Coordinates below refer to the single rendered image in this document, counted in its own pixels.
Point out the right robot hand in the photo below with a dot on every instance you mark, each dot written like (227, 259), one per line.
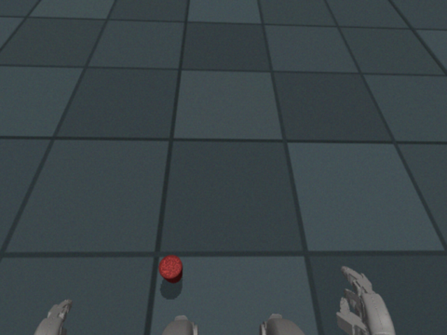
(372, 316)

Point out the left robot hand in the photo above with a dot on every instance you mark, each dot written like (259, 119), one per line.
(53, 324)

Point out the cup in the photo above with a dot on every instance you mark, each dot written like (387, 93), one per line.
(170, 267)

